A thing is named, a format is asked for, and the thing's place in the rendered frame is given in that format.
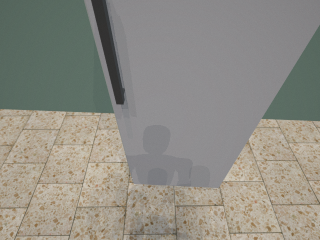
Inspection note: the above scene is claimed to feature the fridge door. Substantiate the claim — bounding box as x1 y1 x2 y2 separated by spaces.
85 0 320 188

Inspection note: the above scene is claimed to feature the handle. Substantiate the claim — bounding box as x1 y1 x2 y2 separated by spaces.
91 0 125 105

